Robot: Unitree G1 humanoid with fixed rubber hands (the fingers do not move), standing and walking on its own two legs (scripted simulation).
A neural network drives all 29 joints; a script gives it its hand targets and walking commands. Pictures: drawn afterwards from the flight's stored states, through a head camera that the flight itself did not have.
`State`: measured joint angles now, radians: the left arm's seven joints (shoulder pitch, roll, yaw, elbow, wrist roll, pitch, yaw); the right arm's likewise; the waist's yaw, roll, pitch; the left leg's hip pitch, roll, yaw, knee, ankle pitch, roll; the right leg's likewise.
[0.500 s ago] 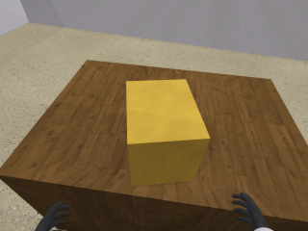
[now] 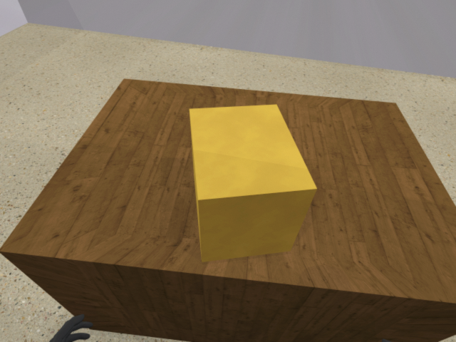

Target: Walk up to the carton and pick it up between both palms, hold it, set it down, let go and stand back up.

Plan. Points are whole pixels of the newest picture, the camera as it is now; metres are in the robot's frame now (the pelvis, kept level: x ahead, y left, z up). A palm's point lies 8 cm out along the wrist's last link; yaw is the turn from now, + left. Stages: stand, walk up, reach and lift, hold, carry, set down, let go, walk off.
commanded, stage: stand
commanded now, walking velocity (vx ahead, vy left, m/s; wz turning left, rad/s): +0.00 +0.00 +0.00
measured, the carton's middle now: (240, 180) +0.47 -0.02 -0.01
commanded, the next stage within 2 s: none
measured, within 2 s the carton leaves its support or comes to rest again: neither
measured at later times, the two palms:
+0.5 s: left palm out of the picture +0.08 +0.31 -0.10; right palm out of the picture +0.10 -0.29 -0.09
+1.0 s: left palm out of the picture +0.09 +0.31 -0.10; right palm out of the picture +0.09 -0.31 -0.10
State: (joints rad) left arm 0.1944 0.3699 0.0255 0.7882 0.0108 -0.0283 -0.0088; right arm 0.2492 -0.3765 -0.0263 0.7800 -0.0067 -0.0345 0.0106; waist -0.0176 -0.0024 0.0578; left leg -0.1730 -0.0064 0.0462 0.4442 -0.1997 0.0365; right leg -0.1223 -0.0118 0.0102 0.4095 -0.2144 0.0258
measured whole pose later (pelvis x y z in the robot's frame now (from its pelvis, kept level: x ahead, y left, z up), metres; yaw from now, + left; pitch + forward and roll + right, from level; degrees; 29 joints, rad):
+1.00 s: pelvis +0.00 +0.00 +0.00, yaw +1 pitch -4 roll +0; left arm 0.17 0.39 0.00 0.98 0.00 -0.02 0.01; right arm 0.18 -0.39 -0.01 0.95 0.00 -0.02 -0.01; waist -0.01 0.00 0.06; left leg -0.14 -0.02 0.04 0.36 -0.16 0.03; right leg -0.09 -0.03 0.00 0.35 -0.19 0.03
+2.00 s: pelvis +0.02 -0.02 +0.01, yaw +0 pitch -3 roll +0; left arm 0.16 0.37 0.01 1.03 0.00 -0.02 0.02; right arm 0.17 -0.39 -0.01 1.01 0.00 -0.02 -0.02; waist 0.00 0.01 0.05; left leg -0.10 0.00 0.03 0.32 -0.16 0.01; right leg -0.06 -0.01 0.00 0.31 -0.20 0.01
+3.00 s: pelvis +0.03 -0.02 +0.01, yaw +0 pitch -3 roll +0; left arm 0.17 0.37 0.02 1.04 0.00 -0.02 0.02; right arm 0.17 -0.38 -0.01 1.03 0.00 -0.03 -0.02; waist 0.00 0.01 0.05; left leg -0.10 0.01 0.04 0.31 -0.16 0.00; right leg -0.06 0.00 0.00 0.30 -0.19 0.00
